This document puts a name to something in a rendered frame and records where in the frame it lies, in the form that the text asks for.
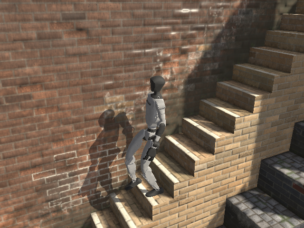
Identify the stairs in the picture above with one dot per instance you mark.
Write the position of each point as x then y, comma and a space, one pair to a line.
218, 153

